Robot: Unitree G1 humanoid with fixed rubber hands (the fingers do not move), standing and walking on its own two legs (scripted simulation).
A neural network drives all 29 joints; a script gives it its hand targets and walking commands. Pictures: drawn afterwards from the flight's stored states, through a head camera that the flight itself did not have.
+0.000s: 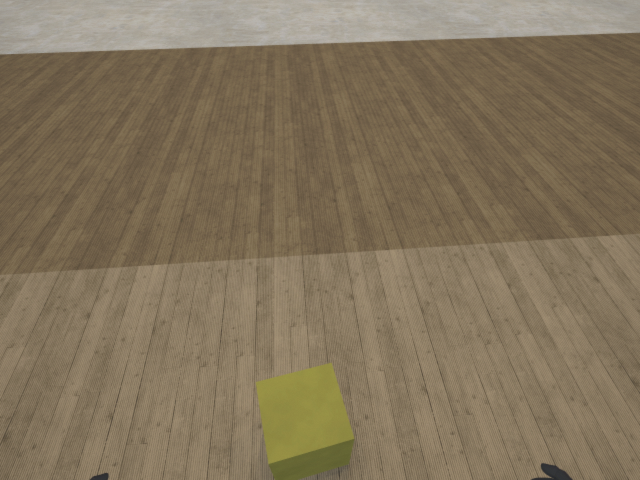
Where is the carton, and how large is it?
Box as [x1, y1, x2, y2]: [256, 363, 353, 479]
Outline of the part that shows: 331,363 256,382 268,463 275,479 298,479 348,463 353,442 353,435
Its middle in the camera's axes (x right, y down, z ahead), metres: -0.04 +0.51 +1.07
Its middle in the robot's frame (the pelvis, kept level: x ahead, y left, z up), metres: +0.40 +0.05 -0.66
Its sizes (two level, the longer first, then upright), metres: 0.210 0.200 0.250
